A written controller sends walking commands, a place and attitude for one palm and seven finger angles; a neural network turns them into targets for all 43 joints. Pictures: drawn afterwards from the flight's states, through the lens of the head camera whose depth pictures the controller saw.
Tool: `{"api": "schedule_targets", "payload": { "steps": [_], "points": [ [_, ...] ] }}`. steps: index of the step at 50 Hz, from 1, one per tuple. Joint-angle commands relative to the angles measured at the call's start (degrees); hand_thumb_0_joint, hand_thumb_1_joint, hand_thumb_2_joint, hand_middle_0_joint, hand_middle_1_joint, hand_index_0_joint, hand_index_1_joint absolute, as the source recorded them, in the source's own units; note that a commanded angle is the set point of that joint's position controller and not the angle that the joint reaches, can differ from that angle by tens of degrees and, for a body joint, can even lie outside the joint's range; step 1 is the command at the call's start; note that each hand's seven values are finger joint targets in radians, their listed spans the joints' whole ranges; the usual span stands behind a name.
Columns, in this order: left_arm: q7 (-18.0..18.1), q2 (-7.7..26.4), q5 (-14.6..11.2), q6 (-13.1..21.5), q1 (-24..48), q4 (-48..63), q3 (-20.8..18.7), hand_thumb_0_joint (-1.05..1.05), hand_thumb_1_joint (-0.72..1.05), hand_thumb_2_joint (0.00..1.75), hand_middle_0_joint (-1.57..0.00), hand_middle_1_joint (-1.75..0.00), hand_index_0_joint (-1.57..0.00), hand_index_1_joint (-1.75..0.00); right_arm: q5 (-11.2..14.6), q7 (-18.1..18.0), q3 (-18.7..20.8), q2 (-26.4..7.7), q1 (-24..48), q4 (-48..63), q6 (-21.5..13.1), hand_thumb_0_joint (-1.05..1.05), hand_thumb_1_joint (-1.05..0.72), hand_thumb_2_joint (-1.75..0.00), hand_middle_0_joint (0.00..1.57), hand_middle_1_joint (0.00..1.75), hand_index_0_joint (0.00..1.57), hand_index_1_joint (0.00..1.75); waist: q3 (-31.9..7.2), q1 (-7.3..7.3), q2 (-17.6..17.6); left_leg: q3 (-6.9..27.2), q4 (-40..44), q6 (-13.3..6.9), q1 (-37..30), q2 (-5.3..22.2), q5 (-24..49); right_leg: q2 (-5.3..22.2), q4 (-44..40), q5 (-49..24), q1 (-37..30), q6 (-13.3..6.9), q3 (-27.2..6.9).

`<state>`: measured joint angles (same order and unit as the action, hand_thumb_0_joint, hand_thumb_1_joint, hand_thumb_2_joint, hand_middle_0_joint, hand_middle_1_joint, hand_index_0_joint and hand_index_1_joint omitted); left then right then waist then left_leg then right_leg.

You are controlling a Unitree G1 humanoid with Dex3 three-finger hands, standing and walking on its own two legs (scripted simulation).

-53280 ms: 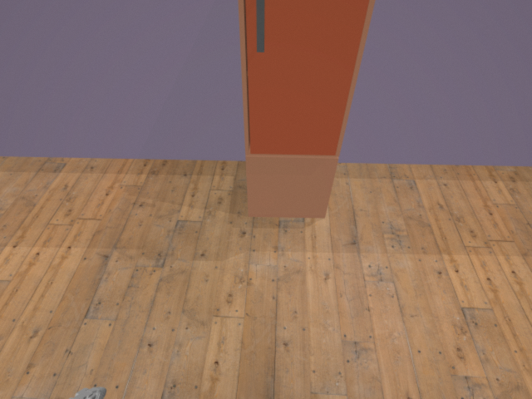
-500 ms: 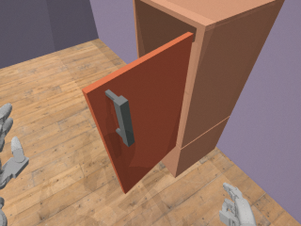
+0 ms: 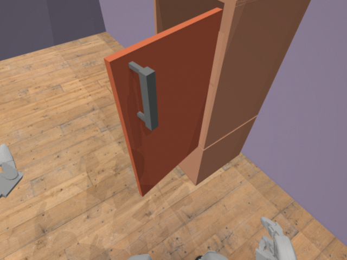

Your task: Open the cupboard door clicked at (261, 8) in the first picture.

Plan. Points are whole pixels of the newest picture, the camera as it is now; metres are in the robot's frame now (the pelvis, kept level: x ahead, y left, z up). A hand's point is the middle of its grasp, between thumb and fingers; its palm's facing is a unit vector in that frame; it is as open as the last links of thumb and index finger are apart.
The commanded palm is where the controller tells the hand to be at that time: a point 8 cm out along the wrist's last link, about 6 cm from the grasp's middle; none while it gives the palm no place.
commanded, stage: step back with the hand held close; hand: left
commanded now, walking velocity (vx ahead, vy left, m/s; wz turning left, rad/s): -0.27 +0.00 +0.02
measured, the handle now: (143, 97) +0.40 +0.10 +0.18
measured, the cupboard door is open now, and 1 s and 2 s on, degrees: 100 100 100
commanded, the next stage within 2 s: stop stepping back and stand still in 0.46 s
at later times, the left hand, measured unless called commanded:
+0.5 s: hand (13, 237) +0.12 +0.22 +0.18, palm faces +0.31 -0.78 -0.54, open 7.4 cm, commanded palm +0.05 +0.27 +0.20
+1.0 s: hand out of the picture -0.04 +0.22 +0.18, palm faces +0.47 -0.78 -0.41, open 7.4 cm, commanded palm -0.09 +0.26 +0.20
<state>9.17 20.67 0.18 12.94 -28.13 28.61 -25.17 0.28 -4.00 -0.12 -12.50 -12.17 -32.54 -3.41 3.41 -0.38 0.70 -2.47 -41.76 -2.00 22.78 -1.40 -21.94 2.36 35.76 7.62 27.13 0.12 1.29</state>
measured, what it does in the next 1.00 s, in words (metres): walks backwards: right foot, then left foot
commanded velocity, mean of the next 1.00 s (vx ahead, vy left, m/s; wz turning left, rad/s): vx -0.07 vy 0.02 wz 0.02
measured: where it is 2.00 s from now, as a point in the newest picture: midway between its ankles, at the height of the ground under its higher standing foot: outside the picture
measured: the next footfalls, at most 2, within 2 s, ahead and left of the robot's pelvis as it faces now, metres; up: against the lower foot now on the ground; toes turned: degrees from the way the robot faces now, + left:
right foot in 0.30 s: -0.08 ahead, -0.12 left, +0.00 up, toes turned -2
left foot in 0.54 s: -0.06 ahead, +0.09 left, +0.00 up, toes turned +1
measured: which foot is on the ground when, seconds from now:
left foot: down 0.00-0.32, up 0.34-0.52, down 0.54-0.80, up 0.82-1.00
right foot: down 0.00-0.06, up 0.08-0.28, down 0.30-0.58, up 0.60-0.78, down 0.80-1.00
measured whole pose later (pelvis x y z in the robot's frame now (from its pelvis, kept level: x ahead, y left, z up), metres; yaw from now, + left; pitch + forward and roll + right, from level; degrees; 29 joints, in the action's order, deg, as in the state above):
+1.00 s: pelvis -0.23 -0.05 +0.03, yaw +0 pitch +1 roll +3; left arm 8.6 20.0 -0.7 10.5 -29.3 22.8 -21.5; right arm -1.0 -4.9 -0.5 -12.0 -16.1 -38.9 -4.9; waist -3.9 -0.7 2.8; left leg -3.8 -47.1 -0.7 23.0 1.2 -20.1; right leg 1.1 25.8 12.5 14.7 -3.7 3.9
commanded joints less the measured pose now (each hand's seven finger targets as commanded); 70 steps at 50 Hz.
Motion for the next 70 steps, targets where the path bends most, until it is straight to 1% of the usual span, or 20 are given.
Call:
{"api": "schedule_targets", "payload": {
  "steps": [1,3,5,12,14,17,19,25,29,33,37,38,41,45,52,55,57,60,63,70],
  "points": [
    [2.20,13.70,-0.81,4.19,0.98,14.01,-8.81,0.00,0.90,0.90,-0.20,-0.30,-0.20,-0.30,-0.41,-0.92,2.78,-7.12,4.25,8.66,-2.92,0.00,-0.90,-0.90,0.20,0.30,0.20,0.30,-7.86,0.95,-1.91,7.82,10.45,-1.36,-1.37,4.84,-10.34,7.19,-11.11,20.37,-0.57,-2.49,-10.25],
    [2.55,12.27,0.09,4.94,0.83,16.50,-9.54,0.00,0.90,0.90,-0.20,-0.30,-0.20,-0.30,-0.96,-1.58,3.09,-8.48,4.56,9.98,-3.81,0.00,-0.90,-0.90,0.20,0.30,0.20,0.30,-6.64,0.71,-17.84,20.33,29.36,-5.79,17.32,15.43,-22.76,-2.31,11.72,13.87,-15.18,1.14,-2.40],
    [2.77,12.88,0.55,4.47,1.78,14.00,-10.09,0.00,0.90,0.90,-0.20,-0.30,-0.20,-0.30,-1.37,-1.53,4.11,-6.54,3.24,9.02,-5.37,0.00,-0.90,-0.90,0.20,0.30,0.20,0.30,-5.71,0.97,-14.28,22.13,32.68,-8.58,18.05,20.58,-11.85,-5.08,30.22,15.83,-14.51,1.31,-3.06],
    [1.10,8.48,-1.83,3.66,0.64,11.45,-3.07,0.00,0.90,0.90,-0.20,-0.30,-0.20,-0.30,-0.89,1.11,3.13,-6.67,4.02,3.84,-8.01,0.00,-0.90,-0.90,0.20,0.30,0.20,0.30,-9.15,0.40,-14.02,13.49,22.72,-4.15,-8.38,15.16,22.14,-3.63,-5.87,14.19,-11.67,0.41,0.34],
    [0.19,11.00,-1.99,4.04,1.67,12.91,-4.39,0.00,0.90,0.90,-0.20,-0.30,-0.20,-0.30,-0.89,1.22,3.19,-6.99,5.25,4.15,-7.44,0.00,-0.90,-0.90,0.20,0.30,0.20,0.30,-10.64,-0.16,-7.71,8.79,17.64,-0.83,-10.63,11.07,23.14,-1.52,-17.72,-1.09,-14.51,-0.49,-1.44],
    [0.26,14.69,-2.38,3.67,1.17,12.17,-6.98,0.00,0.90,0.90,-0.20,-0.30,-0.20,-0.30,1.06,0.44,3.53,-5.06,7.13,6.01,-5.41,0.00,-0.90,-0.90,0.20,0.30,0.20,0.30,-14.80,-0.56,12.00,1.08,-4.17,3.14,-0.29,1.13,0.80,13.47,-12.44,-44.37,-18.65,-4.55,-12.62],
    [0.14,16.01,-1.98,2.18,-4.11,11.60,-10.22,0.00,0.90,0.90,-0.20,-0.30,-0.20,-0.30,0.75,0.13,2.37,-3.18,8.03,7.63,-4.63,0.00,-0.90,-0.90,0.20,0.30,0.20,0.30,-14.83,-0.99,10.50,3.16,-10.08,3.25,7.24,1.62,-3.60,15.07,-8.83,-52.36,-23.13,-6.41,-11.01],
    [0.80,14.79,-1.81,2.20,-5.88,13.92,-9.35,0.00,0.90,0.90,-0.20,-0.30,-0.20,-0.30,0.00,-1.86,2.08,-4.31,7.04,7.58,-2.42,0.00,-0.90,-0.90,0.20,0.30,0.20,0.30,-14.75,0.44,2.89,0.47,16.21,3.61,-3.39,2.82,12.86,8.63,-5.20,-47.21,-24.08,-3.84,-6.99],
    [0.26,14.65,-2.56,3.47,-9.43,14.68,-9.01,0.00,0.90,0.90,-0.20,-0.30,-0.20,-0.30,0.07,-0.63,4.52,-6.62,4.85,9.24,-4.08,0.00,-0.90,-0.90,0.20,0.30,0.20,0.30,-19.71,-0.32,-16.29,11.48,19.86,-2.05,-21.97,17.11,65.07,-2.83,5.18,11.85,-8.33,0.77,-1.49],
    [0.71,11.93,-2.65,1.90,-9.87,15.52,-6.93,0.00,0.90,0.90,-0.20,-0.30,-0.20,-0.30,0.39,0.22,4.07,-6.70,2.32,7.60,-6.66,0.00,-0.90,-0.90,0.20,0.30,0.20,0.30,-13.62,0.68,-10.48,11.56,24.01,-5.03,-14.13,15.92,32.28,-3.57,9.96,18.06,-8.03,1.19,-0.75],
    [1.51,11.73,-1.99,-0.53,-4.44,11.88,-5.58,0.00,0.90,0.90,-0.20,-0.30,-0.20,-0.30,0.28,-0.79,2.75,-7.05,6.02,7.75,-5.64,0.00,-0.90,-0.90,0.20,0.30,0.20,0.30,-5.90,1.29,-12.89,8.17,32.62,-1.29,5.47,10.81,-14.45,-4.19,-6.26,16.33,-23.80,0.07,4.77],
    [1.37,12.38,-1.57,-0.56,-3.56,9.97,-5.84,0.00,0.90,0.90,-0.20,-0.30,-0.20,-0.30,-0.10,-0.82,2.72,-6.78,6.09,7.42,-5.06,0.00,-0.90,-0.90,0.20,0.30,0.20,0.30,-5.39,1.28,-10.98,4.89,28.29,0.40,6.47,7.69,-13.85,-3.08,-12.07,17.40,-25.12,-1.11,3.47],
    [0.94,15.59,-1.92,-0.27,5.79,13.62,-5.88,0.00,0.90,0.90,-0.20,-0.30,-0.20,-0.30,-0.38,-0.62,3.43,-7.09,8.05,6.57,-4.07,0.00,-0.90,-0.90,0.20,0.30,0.20,0.30,-3.51,-0.31,12.11,2.91,-16.34,2.98,4.98,0.06,-2.11,19.71,-31.94,36.97,-3.49,-12.15,-30.63],
    [0.28,11.99,-1.36,0.79,5.43,5.81,-3.14,0.00,0.90,0.90,-0.20,-0.30,-0.20,-0.30,-1.22,-1.04,2.62,-6.22,5.21,3.82,-4.28,0.00,-0.90,-0.90,0.20,0.30,0.20,0.30,-3.09,1.68,4.79,1.51,-15.49,2.09,4.24,4.03,4.62,13.74,-26.98,29.69,-2.75,-7.67,-13.31],
    [1.89,12.52,-0.87,1.92,2.16,6.86,-5.00,0.00,0.90,0.90,-0.20,-0.30,-0.20,-0.30,-1.43,-2.26,2.29,-5.79,3.25,4.42,-6.76,0.00,-0.90,-0.90,0.20,0.30,0.20,0.30,-6.95,0.78,2.63,-4.69,18.90,-0.85,-9.48,1.64,-0.62,8.99,-19.79,27.82,-11.95,-6.42,-11.58],
    [1.88,12.45,-1.05,3.25,3.23,12.07,-5.78,0.00,0.90,0.90,-0.20,-0.30,-0.20,-0.30,-0.91,-1.57,3.33,-8.51,3.07,6.09,-7.40,0.00,-0.90,-0.90,0.20,0.30,0.20,0.30,-8.03,0.41,-15.74,15.45,25.59,-6.63,-15.37,15.18,2.03,-2.61,4.68,13.04,-6.00,-0.71,0.61],
    [1.52,13.35,-0.42,2.69,1.71,7.75,-6.96,0.00,0.90,0.90,-0.20,-0.30,-0.20,-0.30,-0.95,-1.28,3.05,-6.65,3.18,3.95,-7.56,0.00,-0.90,-0.90,0.20,0.30,0.20,0.30,-2.15,1.71,-17.51,20.45,31.60,-9.58,-3.51,19.09,-13.53,-2.20,12.97,19.94,-4.37,0.09,1.82],
    [0.97,11.91,-0.44,2.18,-0.51,5.33,-5.71,0.00,0.90,0.90,-0.20,-0.30,-0.20,-0.30,-0.80,-0.93,2.72,-7.65,3.90,3.27,-7.72,0.00,-0.90,-0.90,0.20,0.30,0.20,0.30,-1.04,0.41,-8.93,8.34,18.95,-5.18,1.65,13.60,-0.31,-1.92,-5.05,12.04,-16.00,-0.10,3.04],
    [0.39,14.07,-1.07,3.08,1.57,6.24,-7.07,0.00,0.90,0.90,-0.20,-0.30,-0.20,-0.30,-0.27,0.19,3.91,-6.62,3.54,4.36,-7.05,0.00,-0.90,-0.90,0.20,0.30,0.20,0.30,-7.14,0.47,10.46,-0.50,-13.21,1.06,10.15,0.84,-7.33,17.13,-21.84,11.96,-21.37,-10.32,-30.06],
    [0.73,12.45,-1.14,3.81,3.18,7.37,-5.71,0.00,0.90,0.90,-0.20,-0.30,-0.20,-0.30,-1.06,-0.57,1.90,-4.92,4.77,3.94,-6.08,0.00,-0.90,-0.90,0.20,0.30,0.20,0.30,-5.40,0.52,6.11,-1.04,5.11,0.83,-6.97,3.83,4.13,10.77,-20.06,8.73,-9.51,-7.64,-10.18]
  ]
}}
